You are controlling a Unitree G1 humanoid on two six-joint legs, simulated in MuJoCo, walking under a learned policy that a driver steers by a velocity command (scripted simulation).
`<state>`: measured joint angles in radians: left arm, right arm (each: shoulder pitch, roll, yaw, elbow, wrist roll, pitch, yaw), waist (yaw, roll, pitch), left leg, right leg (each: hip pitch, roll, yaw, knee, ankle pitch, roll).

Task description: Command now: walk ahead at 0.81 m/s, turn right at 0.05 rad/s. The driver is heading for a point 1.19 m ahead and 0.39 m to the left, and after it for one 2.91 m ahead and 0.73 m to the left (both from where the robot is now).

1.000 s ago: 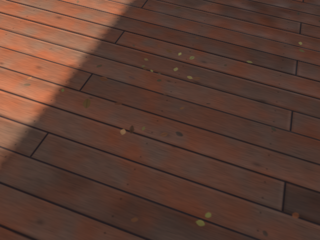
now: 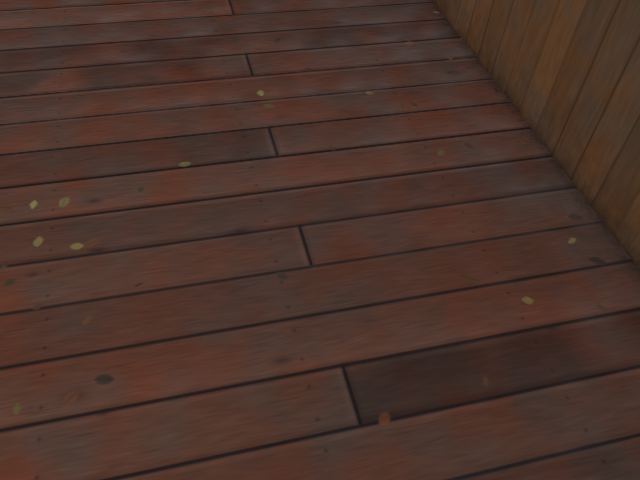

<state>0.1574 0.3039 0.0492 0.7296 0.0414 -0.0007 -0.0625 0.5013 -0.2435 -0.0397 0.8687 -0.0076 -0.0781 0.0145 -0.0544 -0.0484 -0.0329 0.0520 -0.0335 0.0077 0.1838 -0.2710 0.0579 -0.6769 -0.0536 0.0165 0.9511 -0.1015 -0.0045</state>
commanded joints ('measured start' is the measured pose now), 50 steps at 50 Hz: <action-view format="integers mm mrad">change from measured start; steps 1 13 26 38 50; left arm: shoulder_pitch -230 261 222 40 -254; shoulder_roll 33 224 21 77 16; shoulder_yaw -3 57 4 -10 -54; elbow -117 1 140 -89 -198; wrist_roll -5 28 -15 -10 -13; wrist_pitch -20 -69 -134 -137 -65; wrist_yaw -8 57 64 70 40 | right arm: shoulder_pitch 8 -96 -463 -84 -57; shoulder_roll -140 -120 -48 -268 -213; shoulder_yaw -33 -22 3 -99 -78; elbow -32 -56 -186 -73 -57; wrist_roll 0 26 -7 -19 15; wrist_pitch -22 -22 67 73 -17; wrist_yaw -1 -2 73 -9 4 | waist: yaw -28 193 37 -31 -47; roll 144 -135 22 -20 77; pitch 182 -253 215 -23 92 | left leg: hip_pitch -50 -748 -815 159 -267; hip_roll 209 29 133 287 42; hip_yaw -163 -137 96 -810 -347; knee -187 1205 797 21 12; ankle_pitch -52 -106 348 -224 454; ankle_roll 130 100 77 422 191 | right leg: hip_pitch -152 957 567 -215 246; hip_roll -10 -370 -132 23 -4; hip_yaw -65 760 -285 94 -40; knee -126 -749 -883 622 -358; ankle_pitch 69 -943 271 -281 254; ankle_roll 11 -117 -5 14 35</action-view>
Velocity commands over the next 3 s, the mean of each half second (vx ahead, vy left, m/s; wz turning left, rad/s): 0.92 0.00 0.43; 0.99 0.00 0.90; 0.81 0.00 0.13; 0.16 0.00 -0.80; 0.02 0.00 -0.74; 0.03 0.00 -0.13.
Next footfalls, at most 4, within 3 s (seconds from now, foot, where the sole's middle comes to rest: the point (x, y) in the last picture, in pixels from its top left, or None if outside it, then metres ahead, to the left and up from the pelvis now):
0.20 right None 0.33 -0.15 -0.78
0.68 left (264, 398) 0.72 0.07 -0.78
1.10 right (229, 250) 1.16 0.17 -0.78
1.50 left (90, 224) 1.26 0.56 -0.78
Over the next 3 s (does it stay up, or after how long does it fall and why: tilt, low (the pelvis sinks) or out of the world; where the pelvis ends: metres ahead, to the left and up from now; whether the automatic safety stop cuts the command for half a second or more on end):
stays up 1.29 0.44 0.00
